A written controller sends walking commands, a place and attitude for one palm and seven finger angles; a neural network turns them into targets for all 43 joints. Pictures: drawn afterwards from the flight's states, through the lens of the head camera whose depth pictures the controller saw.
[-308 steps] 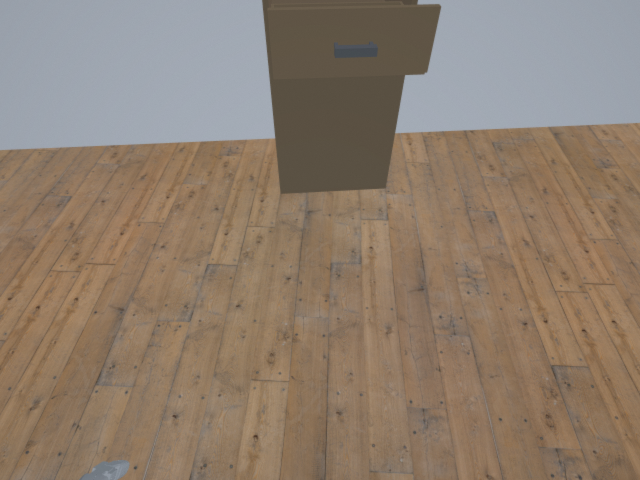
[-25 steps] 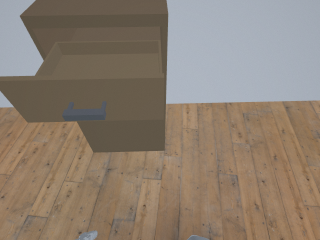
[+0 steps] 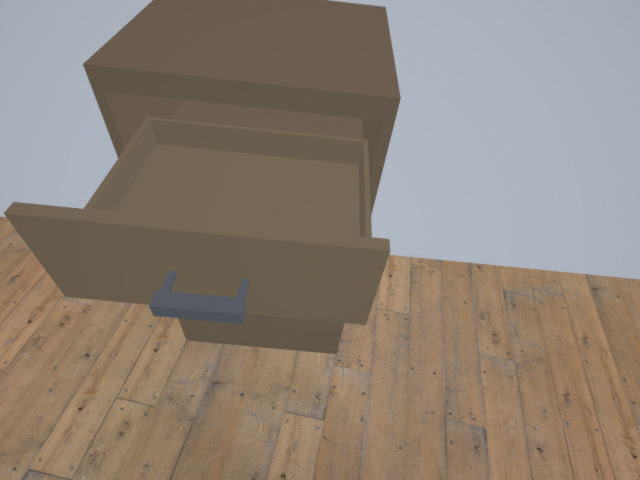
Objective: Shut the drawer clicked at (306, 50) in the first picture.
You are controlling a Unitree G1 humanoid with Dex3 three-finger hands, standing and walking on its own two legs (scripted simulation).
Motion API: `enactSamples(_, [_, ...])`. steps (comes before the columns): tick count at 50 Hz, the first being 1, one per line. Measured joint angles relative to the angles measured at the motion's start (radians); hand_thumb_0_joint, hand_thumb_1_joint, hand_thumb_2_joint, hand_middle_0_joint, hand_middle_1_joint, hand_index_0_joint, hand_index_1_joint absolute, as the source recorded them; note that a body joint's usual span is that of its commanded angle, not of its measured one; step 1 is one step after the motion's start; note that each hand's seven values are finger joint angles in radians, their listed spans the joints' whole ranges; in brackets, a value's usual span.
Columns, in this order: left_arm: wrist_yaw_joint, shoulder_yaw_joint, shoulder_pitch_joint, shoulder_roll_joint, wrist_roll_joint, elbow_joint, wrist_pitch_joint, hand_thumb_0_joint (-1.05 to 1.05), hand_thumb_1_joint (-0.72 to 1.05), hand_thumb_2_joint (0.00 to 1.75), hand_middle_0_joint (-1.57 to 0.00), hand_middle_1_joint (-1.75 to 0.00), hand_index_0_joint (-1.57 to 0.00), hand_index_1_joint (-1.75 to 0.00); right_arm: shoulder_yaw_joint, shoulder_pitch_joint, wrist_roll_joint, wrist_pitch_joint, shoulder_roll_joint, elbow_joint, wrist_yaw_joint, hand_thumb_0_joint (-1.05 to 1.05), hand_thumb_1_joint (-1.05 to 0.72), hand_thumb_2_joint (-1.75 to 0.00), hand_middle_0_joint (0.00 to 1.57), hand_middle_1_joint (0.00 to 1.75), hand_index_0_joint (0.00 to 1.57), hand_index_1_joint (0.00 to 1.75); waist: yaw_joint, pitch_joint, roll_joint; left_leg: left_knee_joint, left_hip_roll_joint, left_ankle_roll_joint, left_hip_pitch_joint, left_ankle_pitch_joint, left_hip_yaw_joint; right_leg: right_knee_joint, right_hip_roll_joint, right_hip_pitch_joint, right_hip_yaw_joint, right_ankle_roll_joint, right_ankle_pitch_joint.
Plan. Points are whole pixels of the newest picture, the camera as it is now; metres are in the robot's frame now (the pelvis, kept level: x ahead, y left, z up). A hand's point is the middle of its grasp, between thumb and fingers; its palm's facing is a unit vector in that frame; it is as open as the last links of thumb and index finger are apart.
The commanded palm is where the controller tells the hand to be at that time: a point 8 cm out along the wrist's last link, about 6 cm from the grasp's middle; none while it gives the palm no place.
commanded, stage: come to a stop and stand still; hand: left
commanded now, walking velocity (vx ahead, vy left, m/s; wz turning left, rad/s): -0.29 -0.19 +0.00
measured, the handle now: (203, 294) +0.33 +0.19 +0.03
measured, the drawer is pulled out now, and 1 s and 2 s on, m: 0.29 0.29 0.29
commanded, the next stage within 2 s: look again from close up in 0.96 s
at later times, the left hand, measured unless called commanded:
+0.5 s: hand out of the picture +0.03 +0.11 -0.16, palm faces +0.00 -0.97 -0.26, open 7.4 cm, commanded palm none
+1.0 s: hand out of the picture -0.06 +0.06 -0.17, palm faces +0.05 -0.98 -0.18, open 7.3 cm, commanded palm none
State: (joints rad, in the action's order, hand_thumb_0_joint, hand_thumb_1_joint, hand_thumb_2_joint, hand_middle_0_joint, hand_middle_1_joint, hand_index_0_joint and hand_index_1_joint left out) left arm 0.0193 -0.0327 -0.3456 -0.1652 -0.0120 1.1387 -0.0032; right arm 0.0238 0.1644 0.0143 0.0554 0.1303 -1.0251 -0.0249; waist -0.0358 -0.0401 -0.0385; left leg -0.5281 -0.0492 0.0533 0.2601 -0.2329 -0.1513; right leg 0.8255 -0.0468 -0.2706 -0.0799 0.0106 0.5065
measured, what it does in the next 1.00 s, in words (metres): steps to the right: right foot, then left foot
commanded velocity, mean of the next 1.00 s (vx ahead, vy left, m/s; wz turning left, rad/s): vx -0.03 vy -0.02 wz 0.00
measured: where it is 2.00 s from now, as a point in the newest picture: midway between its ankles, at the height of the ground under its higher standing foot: outside the picture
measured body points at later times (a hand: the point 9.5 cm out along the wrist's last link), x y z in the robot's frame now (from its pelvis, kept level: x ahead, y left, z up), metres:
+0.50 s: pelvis -0.02 -0.08 +0.00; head -0.01 -0.11 +0.45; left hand +0.03 +0.16 -0.14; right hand +0.00 -0.30 -0.17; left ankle +0.01 +0.07 -0.71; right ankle -0.02 -0.17 -0.74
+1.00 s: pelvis -0.05 -0.10 +0.01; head -0.04 -0.11 +0.46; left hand -0.06 +0.11 -0.15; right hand -0.08 -0.31 -0.16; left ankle -0.05 +0.05 -0.74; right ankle -0.02 -0.17 -0.74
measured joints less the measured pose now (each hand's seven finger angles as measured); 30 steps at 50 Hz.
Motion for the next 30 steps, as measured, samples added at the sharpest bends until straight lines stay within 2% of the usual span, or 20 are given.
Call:
enactSamples(5, [0.008, 0.0, 0.04, 0.002, 0.001, -0.023, -0.023, 0.01, 0.91, 0.9, -0.2, -0.3, -0.19, -0.3, -0.001, -0.02, -0.009, -0.027, 0.01, -0.022, -0.022, -0.02, -0.96, -0.9, 0.2, 0.3, 0.2, 0.3, 0.005, -0.023, -0.008, 0.084, 0.014, 0.003, -0.048, 0.037, -0.01, 0.045, -0.014, -0.08, 0.042, 0.025, -0.071])
enactSamples(9, [0.011, -0.017, 0.075, -0.012, -0.005, -0.064, -0.049, 0.0, 0.91, 0.9, -0.2, -0.3, -0.19, -0.3, 0.008, -0.019, -0.008, -0.052, 0.011, -0.025, -0.024, -0.01, -0.95, -0.9, 0.2, 0.3, 0.2, 0.3, 0.01, -0.035, -0.011, 0.089, 0.004, -0.006, -0.038, 0.045, -0.009, 0.146, -0.005, -0.138, 0.071, 0.031, -0.082])
enactSamples(12, [0.012, -0.027, 0.097, -0.024, -0.006, -0.091, -0.058, 0.0, 0.91, 0.9, -0.2, -0.3, -0.19, -0.3, 0.017, -0.011, -0.004, -0.064, 0.012, -0.023, -0.02, -0.01, -0.94, -0.9, 0.2, 0.3, 0.2, 0.3, 0.017, -0.039, -0.006, 0.081, -0.01, -0.019, -0.023, 0.049, -0.007, 0.162, 0.0, -0.145, 0.075, 0.032, -0.08])
enactSamples(16, [0.012, -0.026, 0.121, -0.025, -0.005, -0.113, -0.053, 0.0, 0.91, 0.9, -0.2, -0.3, -0.19, -0.3, 0.03, 0.005, 0.002, -0.072, 0.022, -0.023, -0.011, 0.0, -0.93, -0.9, 0.2, 0.3, 0.2, 0.3, 0.034, -0.038, 0.021, 0.059, -0.029, -0.043, 0.005, 0.053, 0.001, 0.012, -0.003, -0.08, 0.054, 0.018, -0.072])
enactSamples(19, [0.01, -0.019, 0.118, -0.027, -0.008, -0.127, -0.03, 0.0, 0.91, 0.9, -0.2, -0.3, -0.19, -0.3, 0.037, 0.029, -0.003, -0.078, 0.028, -0.027, -0.002, 0.0, -0.92, -0.9, 0.2, 0.3, 0.2, 0.3, 0.042, -0.021, 0.031, 0.008, -0.035, -0.07, 0.042, 0.04, 0.001, -0.232, -0.01, 0.023, 0.043, 0.007, -0.192])
enactSamples(21, [0.012, -0.011, 0.124, -0.01, -0.011, -0.115, -0.018, 0.0, 0.91, 0.9, -0.19, -0.3, -0.19, -0.3, 0.042, 0.037, -0.01, -0.088, 0.042, -0.033, 0.002, 0.01, -0.92, -0.9, 0.2, 0.3, 0.2, 0.3, 0.049, -0.023, 0.066, -0.045, -0.043, -0.079, 0.065, -0.034, 0.032, -0.244, 0.008, 0.028, 0.033, -0.014, -0.19])
enactSamples(23, [0.009, 0.0, 0.119, 0.007, -0.012, -0.107, -0.013, 0.0, 0.91, 0.9, -0.2, -0.3, -0.19, -0.3, 0.042, 0.05, -0.009, -0.106, 0.049, -0.04, 0.004, 0.01, -0.92, -0.9, 0.2, 0.3, 0.2, 0.3, 0.053, -0.011, 0.083, -0.108, -0.024, -0.074, 0.082, -0.154, 0.078, -0.254, 0.017, 0.031, 0.028, -0.031, -0.192])
enactSamples(24, [0.009, 0.004, 0.117, 0.014, -0.012, -0.103, -0.011, 0.0, 0.91, 0.9, -0.2, -0.3, -0.19, -0.3, 0.041, 0.056, -0.008, -0.11, 0.049, -0.045, 0.004, 0.01, -0.92, -0.9, 0.2, 0.3, 0.2, 0.3, 0.053, -0.006, 0.084, -0.142, -0.014, -0.072, 0.086, -0.176, 0.092, -0.268, 0.02, 0.036, 0.028, -0.037, -0.201])
enactSamples(27, [0.014, 0.005, 0.117, 0.02, -0.009, -0.087, -0.011, 0.01, 0.93, 0.9, -0.2, -0.3, -0.2, -0.3, 0.034, 0.074, -0.01, -0.106, 0.043, -0.061, 0.005, 0.01, -0.92, -0.9, 0.19, 0.3, 0.2, 0.3, 0.056, 0.006, 0.081, -0.204, -0.001, -0.072, 0.071, -0.179, 0.113, -0.31, 0.033, 0.05, 0.026, -0.054, -0.229])
enactSamples(30, [0.013, 0.005, 0.123, 0.018, -0.005, -0.076, -0.007, 0.01, 0.94, 0.9, -0.2, -0.3, -0.2, -0.3, 0.026, 0.092, -0.01, -0.098, 0.034, -0.079, 0.001, 0.01, -0.92, -0.9, 0.19, 0.3, 0.2, 0.3, 0.056, 0.012, 0.081, -0.144, -0.001, -0.076, 0.013, -0.158, 0.117, -0.328, 0.052, 0.052, 0.013, -0.065, -0.244])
